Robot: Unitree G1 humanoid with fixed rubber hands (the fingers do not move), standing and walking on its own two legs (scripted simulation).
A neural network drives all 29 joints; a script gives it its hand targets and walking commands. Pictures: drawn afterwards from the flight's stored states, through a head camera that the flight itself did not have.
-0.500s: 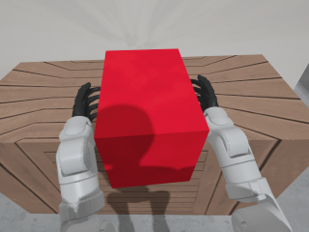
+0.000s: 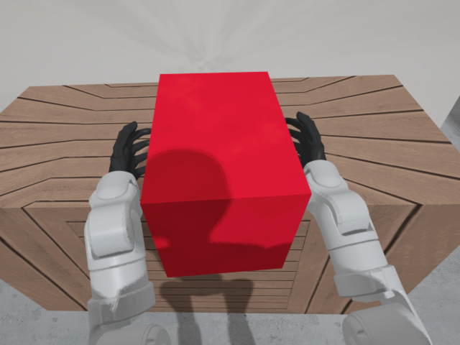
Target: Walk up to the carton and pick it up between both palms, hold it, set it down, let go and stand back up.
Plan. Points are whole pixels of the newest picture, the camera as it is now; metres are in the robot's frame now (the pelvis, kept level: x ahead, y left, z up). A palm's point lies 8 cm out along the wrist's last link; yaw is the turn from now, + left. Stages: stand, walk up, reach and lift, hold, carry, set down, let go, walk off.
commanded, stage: hold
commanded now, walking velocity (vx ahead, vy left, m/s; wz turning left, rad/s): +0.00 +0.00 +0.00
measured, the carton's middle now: (219, 169) +0.39 +0.01 +0.12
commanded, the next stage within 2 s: none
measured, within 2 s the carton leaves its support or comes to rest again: neither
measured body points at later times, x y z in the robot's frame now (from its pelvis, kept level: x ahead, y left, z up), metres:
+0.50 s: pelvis +0.00 +0.00 +0.00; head -0.03 -0.01 +0.45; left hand +0.35 +0.15 +0.18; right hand +0.36 -0.14 +0.16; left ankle +0.01 +0.11 -0.76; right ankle -0.02 -0.09 -0.76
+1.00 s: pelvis +0.00 +0.00 +0.00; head -0.02 -0.01 +0.45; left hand +0.35 +0.16 +0.18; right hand +0.36 -0.14 +0.17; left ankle +0.01 +0.11 -0.76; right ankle -0.02 -0.09 -0.76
